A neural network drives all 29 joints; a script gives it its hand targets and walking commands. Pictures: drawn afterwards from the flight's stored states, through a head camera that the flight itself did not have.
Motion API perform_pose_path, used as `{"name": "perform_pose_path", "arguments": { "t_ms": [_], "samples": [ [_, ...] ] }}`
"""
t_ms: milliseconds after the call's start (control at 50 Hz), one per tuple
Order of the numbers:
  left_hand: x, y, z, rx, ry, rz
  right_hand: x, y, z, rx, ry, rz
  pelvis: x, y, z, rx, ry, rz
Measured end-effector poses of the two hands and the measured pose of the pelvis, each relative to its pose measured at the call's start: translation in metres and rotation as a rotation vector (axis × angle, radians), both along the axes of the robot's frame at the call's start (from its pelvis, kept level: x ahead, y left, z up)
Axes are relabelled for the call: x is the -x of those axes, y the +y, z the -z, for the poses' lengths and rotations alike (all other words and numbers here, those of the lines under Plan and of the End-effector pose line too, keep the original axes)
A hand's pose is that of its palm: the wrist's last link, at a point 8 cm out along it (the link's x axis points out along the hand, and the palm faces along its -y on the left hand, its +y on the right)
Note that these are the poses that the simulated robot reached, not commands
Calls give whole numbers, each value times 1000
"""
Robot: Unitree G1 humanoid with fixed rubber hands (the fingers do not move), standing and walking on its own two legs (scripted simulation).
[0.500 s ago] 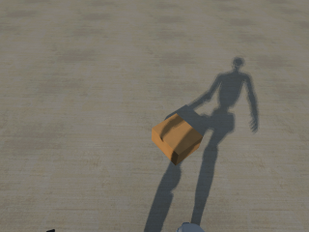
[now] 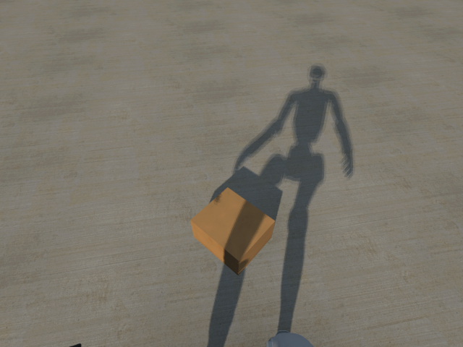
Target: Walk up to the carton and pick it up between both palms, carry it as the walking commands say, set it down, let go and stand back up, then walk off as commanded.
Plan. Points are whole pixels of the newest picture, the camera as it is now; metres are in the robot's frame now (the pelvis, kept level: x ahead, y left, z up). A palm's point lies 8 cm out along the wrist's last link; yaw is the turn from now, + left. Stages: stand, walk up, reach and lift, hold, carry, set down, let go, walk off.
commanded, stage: walk up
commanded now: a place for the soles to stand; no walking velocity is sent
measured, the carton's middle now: (232, 229) +0.70 +0.03 -0.66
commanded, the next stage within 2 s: none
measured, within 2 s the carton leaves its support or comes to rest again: neither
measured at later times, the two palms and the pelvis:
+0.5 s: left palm (79, 314) +0.20 +0.31 -0.10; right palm (422, 337) +0.17 -0.32 -0.10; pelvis +0.11 +0.00 -0.01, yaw -5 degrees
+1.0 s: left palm (87, 272) +0.28 +0.32 -0.10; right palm (400, 328) +0.18 -0.29 -0.11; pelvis +0.14 +0.03 -0.01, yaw -8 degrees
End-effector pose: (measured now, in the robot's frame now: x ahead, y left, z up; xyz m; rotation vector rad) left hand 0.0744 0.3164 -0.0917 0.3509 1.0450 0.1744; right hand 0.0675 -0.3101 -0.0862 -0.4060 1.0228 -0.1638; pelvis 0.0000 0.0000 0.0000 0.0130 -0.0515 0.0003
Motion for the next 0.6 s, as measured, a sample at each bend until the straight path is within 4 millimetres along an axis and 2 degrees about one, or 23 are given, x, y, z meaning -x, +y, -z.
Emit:
{"name": "perform_pose_path", "arguments": {
  "t_ms": [80,160,260,340,400,500,600],
  "samples": [
    [-38,-9,1,-32,-58,27,-12,-27,9,24,48,43,-23,-16,10,13,-12,7],
    [-54,-17,-4,-38,-52,34,-40,-38,6,40,37,58,-40,-16,7,28,-21,23],
    [-65,-13,-5,-39,-12,43,-79,-30,2,21,-15,38,-61,-10,4,33,-15,26],
    [-78,1,4,-47,0,31,-99,-19,6,20,-16,19,-81,-1,10,18,-8,25],
    [-95,3,9,-54,21,38,-103,-13,10,12,-22,39,-93,3,13,-2,-3,52],
    [-124,-4,8,-67,19,103,-102,-11,15,-20,-7,107,-111,-2,13,15,5,89],
    [-138,-1,12,-71,27,93,-112,-6,22,-14,53,138,-128,2,13,37,13,93]
  ]
}}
